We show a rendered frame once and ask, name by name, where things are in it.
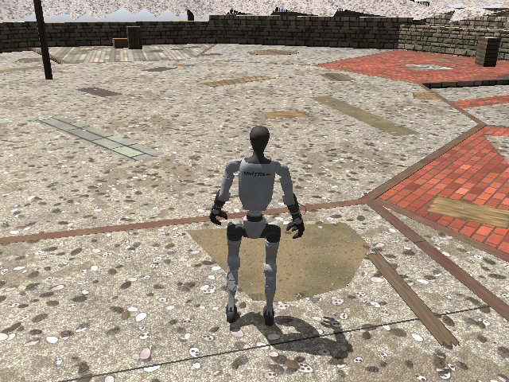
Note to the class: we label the right robot forearm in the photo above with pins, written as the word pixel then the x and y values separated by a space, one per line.
pixel 295 211

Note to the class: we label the robot right upper arm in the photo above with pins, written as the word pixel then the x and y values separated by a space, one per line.
pixel 282 170

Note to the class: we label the robot right foot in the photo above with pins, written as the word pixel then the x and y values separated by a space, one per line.
pixel 269 319

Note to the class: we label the robot head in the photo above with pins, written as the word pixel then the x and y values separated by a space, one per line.
pixel 259 137

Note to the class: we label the robot left upper arm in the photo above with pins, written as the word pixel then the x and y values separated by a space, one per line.
pixel 227 179

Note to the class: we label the left robot forearm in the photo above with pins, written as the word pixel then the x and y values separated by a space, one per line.
pixel 217 205

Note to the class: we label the robot left hand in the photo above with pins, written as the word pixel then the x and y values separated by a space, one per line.
pixel 213 217

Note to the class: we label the robot right hand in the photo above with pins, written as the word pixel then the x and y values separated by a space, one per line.
pixel 300 227

